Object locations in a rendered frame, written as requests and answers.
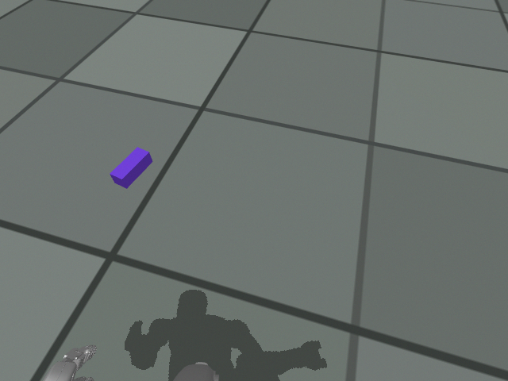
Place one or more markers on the carton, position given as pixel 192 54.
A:
pixel 131 167

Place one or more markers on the left robot hand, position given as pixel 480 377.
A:
pixel 73 360

